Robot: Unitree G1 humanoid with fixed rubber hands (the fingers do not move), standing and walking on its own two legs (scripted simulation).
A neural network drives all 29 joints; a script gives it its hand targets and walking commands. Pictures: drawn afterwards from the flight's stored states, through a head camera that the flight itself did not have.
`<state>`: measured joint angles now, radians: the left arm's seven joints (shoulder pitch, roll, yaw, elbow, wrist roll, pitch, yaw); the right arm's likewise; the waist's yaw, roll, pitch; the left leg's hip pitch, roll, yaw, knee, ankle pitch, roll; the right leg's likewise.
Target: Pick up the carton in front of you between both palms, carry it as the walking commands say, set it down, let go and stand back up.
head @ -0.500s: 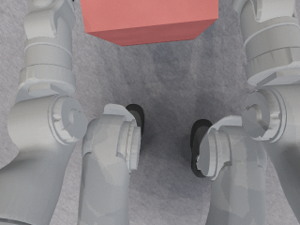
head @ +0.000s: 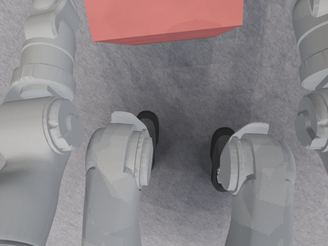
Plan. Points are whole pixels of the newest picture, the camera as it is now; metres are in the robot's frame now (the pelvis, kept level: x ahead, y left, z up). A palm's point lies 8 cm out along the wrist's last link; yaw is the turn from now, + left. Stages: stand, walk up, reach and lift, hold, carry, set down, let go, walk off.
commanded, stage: set down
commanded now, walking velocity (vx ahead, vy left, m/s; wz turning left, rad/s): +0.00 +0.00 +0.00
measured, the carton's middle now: out of the picture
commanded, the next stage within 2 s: let go in 1.10 s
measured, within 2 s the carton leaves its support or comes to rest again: neither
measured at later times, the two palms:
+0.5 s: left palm out of the picture +0.54 +0.26 -0.03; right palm out of the picture +0.60 -0.11 -0.02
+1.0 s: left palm out of the picture +0.53 +0.27 +0.12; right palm out of the picture +0.61 -0.12 +0.12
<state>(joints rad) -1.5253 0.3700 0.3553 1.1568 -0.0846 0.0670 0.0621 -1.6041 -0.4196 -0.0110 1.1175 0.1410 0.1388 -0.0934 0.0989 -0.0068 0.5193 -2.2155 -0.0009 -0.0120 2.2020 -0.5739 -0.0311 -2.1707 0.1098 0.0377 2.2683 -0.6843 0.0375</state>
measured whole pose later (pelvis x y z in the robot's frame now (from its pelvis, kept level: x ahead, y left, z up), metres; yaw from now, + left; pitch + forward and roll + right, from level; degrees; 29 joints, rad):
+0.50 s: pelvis +0.00 +0.00 +0.08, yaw +0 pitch +44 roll -1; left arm -1.42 0.32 0.33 0.99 -0.09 0.18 0.09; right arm -1.54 -0.39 -0.16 1.09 0.06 0.21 -0.08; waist 0.11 -0.03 0.15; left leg -2.16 -0.03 -0.03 1.89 -0.49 -0.03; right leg -2.10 0.07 0.02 1.94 -0.60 0.03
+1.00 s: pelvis +0.02 +0.01 +0.21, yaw +0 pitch +48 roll -1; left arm -1.23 0.28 0.37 0.82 -0.06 0.23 0.04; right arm -1.37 -0.35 -0.21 0.95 0.00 0.26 -0.04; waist 0.11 -0.03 -0.02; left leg -1.85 -0.02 -0.03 1.39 -0.38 -0.02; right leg -1.80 0.06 0.04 1.43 -0.47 0.02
